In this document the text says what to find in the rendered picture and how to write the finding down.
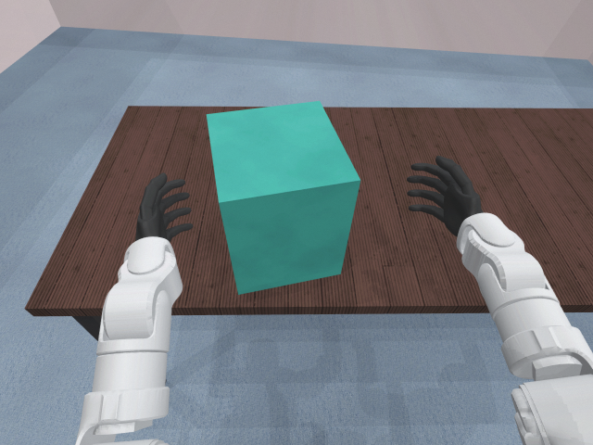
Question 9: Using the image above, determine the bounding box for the right robot upper arm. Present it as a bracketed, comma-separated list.
[511, 375, 593, 445]

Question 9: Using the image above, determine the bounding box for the robot right hand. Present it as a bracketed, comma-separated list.
[407, 156, 484, 237]

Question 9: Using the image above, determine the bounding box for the table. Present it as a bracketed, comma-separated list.
[25, 106, 593, 386]

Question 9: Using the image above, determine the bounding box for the robot left hand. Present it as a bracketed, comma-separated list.
[135, 172, 193, 242]

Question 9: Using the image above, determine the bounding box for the right robot forearm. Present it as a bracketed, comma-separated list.
[457, 213, 593, 381]

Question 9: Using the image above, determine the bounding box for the left robot forearm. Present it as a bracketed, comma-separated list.
[75, 236, 183, 445]

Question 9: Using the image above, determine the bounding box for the carton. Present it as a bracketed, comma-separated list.
[207, 101, 360, 295]

